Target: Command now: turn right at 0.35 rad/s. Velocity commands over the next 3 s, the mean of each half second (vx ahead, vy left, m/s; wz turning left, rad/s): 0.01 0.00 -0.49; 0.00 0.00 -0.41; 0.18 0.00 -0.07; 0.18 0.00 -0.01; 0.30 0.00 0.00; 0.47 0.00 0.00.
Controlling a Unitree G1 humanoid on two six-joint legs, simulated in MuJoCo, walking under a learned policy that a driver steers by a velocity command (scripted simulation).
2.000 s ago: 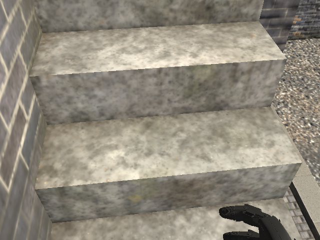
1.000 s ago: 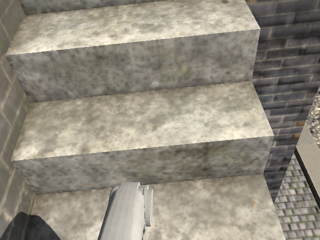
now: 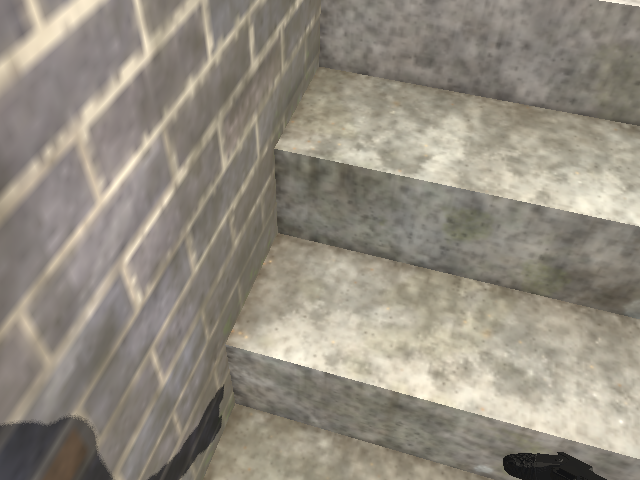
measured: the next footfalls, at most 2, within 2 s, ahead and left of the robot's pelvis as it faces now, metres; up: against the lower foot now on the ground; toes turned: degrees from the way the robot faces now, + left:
right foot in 0.40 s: +0.05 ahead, -0.16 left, +0.00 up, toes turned -29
left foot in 0.88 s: +0.12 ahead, +0.08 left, +0.00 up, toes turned -26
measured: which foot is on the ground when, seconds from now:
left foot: down 0.00-0.42, up 0.44-0.86, down 0.88-1.00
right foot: up 0.00-0.38, down 0.40-1.00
